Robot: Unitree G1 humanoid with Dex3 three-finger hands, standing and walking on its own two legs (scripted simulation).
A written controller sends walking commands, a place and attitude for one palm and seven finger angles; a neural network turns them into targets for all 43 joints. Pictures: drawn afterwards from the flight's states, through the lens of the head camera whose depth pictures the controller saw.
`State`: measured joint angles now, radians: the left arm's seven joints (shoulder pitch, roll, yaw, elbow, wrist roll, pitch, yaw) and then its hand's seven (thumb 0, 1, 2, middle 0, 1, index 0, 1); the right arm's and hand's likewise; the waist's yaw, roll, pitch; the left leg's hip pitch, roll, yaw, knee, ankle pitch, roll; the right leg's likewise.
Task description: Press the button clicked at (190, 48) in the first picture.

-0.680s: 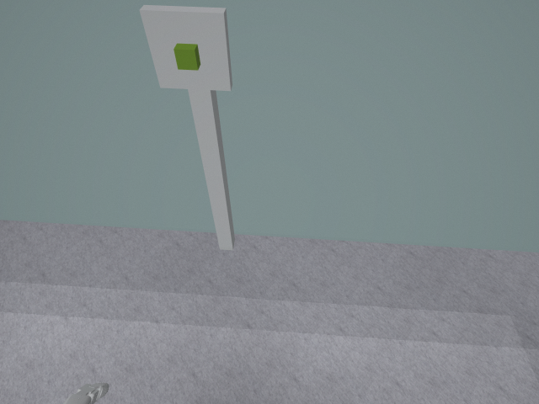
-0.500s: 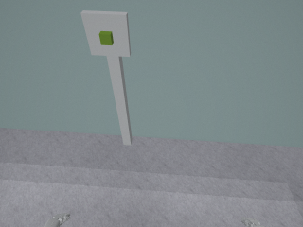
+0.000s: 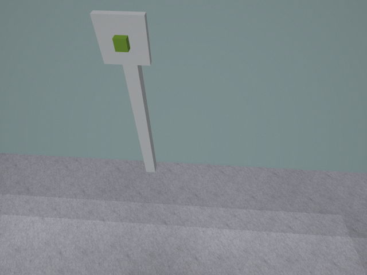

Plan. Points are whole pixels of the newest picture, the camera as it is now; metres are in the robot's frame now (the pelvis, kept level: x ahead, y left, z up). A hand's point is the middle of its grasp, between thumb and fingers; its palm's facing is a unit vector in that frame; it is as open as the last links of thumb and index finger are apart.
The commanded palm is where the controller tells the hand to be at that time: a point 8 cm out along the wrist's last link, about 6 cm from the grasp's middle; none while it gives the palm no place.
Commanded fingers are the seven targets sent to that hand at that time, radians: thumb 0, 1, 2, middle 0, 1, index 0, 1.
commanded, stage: stand and wait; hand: left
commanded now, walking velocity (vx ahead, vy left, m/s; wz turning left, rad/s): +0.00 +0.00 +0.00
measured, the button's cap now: (121, 43) +0.81 +0.26 +0.12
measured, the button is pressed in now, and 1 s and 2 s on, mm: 0 0 0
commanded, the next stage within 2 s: look at it before walking up in 0.22 s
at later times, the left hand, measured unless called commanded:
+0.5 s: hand out of the picture +0.07 +0.24 -0.15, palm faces -0.04 -0.94 -0.33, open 7.4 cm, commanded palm none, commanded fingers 0.00 0.90 0.90 -0.20 -0.30 -0.20 -0.30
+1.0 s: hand out of the picture +0.06 +0.25 -0.15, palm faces -0.04 -0.94 -0.34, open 7.4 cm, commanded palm none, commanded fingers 0.00 0.90 0.90 -0.20 -0.30 -0.20 -0.30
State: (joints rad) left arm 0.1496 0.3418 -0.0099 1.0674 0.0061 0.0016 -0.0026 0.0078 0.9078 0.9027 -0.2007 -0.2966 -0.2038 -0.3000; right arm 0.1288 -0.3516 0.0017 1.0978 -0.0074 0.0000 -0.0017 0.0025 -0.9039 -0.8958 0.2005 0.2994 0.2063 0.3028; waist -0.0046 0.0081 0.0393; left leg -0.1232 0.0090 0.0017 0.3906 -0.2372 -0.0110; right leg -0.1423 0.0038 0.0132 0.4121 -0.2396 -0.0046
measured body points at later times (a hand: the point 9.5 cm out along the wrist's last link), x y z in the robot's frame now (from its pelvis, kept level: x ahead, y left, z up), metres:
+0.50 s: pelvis -0.01 +0.00 +0.00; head -0.01 +0.00 +0.45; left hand +0.07 +0.29 -0.13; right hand +0.06 -0.30 -0.13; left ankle -0.02 +0.13 -0.74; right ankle -0.01 -0.12 -0.74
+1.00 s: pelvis -0.01 +0.01 +0.00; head +0.00 +0.00 +0.45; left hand +0.07 +0.30 -0.13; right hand +0.06 -0.29 -0.13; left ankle -0.02 +0.13 -0.74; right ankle -0.01 -0.12 -0.74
